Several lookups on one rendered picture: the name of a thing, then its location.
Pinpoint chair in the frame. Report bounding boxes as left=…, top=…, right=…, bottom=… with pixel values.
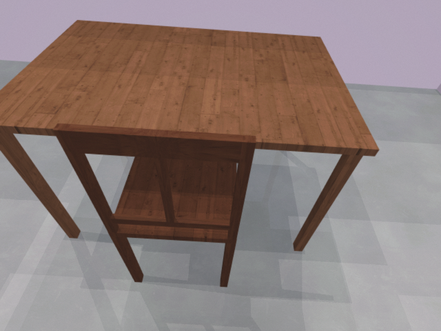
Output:
left=53, top=123, right=256, bottom=287

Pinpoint table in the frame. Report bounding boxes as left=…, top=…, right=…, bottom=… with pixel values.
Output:
left=0, top=20, right=379, bottom=251

